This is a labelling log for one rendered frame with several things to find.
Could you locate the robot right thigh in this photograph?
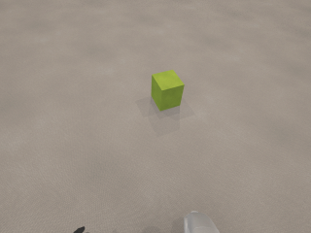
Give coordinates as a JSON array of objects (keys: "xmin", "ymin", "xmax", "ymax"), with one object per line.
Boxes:
[{"xmin": 184, "ymin": 212, "xmax": 220, "ymax": 233}]

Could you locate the carton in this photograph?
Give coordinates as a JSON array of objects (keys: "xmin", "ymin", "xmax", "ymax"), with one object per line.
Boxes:
[{"xmin": 151, "ymin": 70, "xmax": 185, "ymax": 111}]

